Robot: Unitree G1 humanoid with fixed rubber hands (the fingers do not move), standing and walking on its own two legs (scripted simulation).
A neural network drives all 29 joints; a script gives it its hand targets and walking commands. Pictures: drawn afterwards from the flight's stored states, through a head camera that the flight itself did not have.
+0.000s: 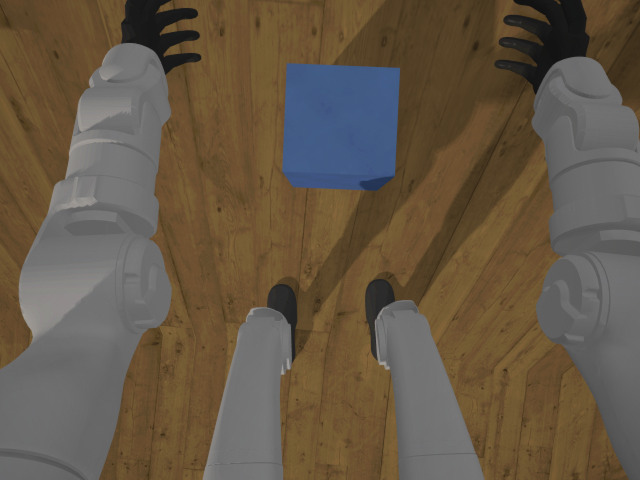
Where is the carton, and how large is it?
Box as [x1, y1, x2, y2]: [282, 63, 399, 190]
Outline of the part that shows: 287,63 282,171 293,186 376,190 393,177 395,163 399,68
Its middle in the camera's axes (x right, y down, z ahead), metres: +0.04 -0.23 +0.85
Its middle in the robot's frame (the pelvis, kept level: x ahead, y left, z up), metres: +0.57 -0.03 -0.54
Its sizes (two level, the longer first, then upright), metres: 0.210 0.200 0.250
